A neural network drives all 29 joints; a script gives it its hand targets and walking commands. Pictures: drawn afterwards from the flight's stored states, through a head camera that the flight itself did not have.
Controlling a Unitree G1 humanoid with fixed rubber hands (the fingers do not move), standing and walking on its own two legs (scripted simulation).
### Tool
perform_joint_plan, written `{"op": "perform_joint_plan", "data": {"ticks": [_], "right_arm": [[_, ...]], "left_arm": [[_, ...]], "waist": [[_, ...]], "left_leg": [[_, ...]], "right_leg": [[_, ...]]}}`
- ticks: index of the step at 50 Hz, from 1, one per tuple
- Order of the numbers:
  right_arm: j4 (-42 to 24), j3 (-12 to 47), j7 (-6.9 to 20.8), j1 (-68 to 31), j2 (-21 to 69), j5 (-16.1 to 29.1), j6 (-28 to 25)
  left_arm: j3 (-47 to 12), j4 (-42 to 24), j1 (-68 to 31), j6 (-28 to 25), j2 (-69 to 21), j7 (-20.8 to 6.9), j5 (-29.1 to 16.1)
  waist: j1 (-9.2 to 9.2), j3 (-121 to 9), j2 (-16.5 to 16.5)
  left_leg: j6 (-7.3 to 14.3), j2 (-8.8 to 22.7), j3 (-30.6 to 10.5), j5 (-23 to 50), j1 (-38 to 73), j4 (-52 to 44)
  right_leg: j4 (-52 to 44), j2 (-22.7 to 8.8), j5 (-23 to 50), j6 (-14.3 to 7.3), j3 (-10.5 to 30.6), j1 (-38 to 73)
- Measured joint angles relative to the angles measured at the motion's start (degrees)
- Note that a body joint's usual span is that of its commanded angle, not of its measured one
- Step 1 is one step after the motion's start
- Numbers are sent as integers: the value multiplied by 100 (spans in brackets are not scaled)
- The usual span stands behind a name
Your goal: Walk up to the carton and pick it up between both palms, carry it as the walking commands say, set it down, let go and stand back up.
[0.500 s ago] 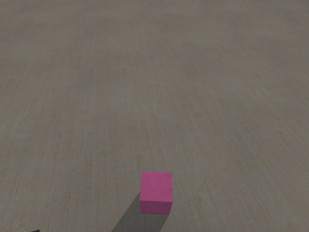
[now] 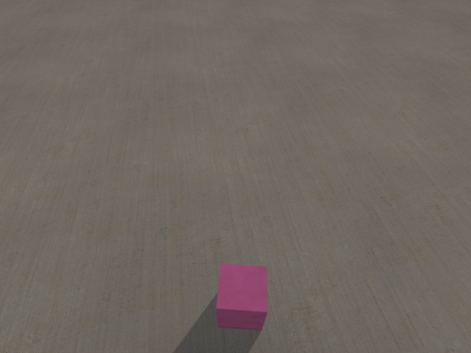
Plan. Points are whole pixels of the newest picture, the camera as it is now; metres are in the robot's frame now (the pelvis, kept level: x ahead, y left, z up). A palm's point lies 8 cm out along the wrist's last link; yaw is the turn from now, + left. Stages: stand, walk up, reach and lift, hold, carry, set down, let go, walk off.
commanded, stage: walk up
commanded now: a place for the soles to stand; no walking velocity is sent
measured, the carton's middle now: (241, 297) +0.45 -0.03 -0.64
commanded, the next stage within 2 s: reach and lift in 1.00 s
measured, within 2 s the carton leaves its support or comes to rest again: neither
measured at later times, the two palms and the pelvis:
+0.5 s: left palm out of the picture +0.09 +0.33 -0.09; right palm out of the picture +0.09 -0.32 -0.09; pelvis +0.00 +0.00 +0.00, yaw +0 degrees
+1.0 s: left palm out of the picture +0.08 +0.33 -0.09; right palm out of the picture +0.09 -0.33 -0.09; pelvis +0.00 +0.00 +0.00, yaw +0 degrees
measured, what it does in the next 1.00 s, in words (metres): stands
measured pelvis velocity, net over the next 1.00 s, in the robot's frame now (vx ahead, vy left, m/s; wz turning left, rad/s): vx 0.00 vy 0.00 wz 0.00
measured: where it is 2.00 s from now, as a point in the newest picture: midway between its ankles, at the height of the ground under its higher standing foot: outside the picture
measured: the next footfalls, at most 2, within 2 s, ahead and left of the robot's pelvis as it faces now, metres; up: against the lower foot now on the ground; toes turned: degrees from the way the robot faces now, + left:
none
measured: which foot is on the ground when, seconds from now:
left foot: down 0.00-1.00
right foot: down 0.00-1.00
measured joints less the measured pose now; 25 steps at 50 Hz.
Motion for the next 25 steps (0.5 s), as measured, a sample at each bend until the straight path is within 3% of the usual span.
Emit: {"op": "perform_joint_plan", "data": {"ticks": [25], "right_arm": [[266, 71, -11, -298, 0, 0, 1]], "left_arm": [[0, 249, -353, -1, 0, 0, 0]], "waist": [[0, 0, 1]], "left_leg": [[0, 6, -10, -25, 0, -4]], "right_leg": [[0, 5, -42, 7, -12, 2]]}}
